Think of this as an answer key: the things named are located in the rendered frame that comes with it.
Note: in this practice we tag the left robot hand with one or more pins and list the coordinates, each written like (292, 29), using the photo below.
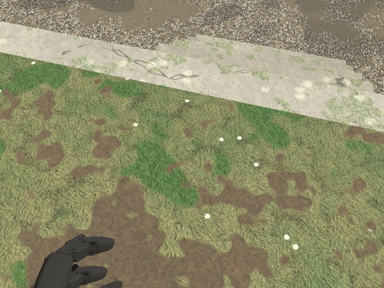
(58, 270)

